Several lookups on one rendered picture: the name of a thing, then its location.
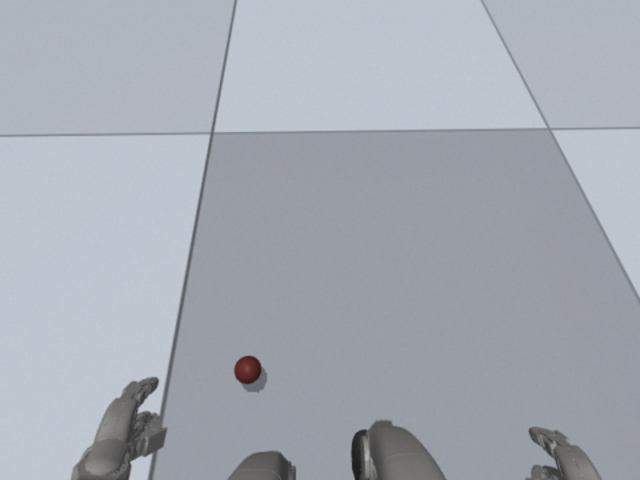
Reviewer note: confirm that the right robot foot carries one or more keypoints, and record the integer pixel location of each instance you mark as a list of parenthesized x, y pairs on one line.
[(356, 454)]

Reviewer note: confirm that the ball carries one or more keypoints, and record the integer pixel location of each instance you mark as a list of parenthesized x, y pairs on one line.
[(247, 369)]

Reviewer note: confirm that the right robot hand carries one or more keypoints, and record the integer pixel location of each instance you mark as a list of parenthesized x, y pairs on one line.
[(571, 461)]

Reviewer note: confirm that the left robot arm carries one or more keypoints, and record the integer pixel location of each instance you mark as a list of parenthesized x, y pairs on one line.
[(108, 459)]

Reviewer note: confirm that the left robot hand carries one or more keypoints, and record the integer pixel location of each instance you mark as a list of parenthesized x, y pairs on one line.
[(143, 431)]

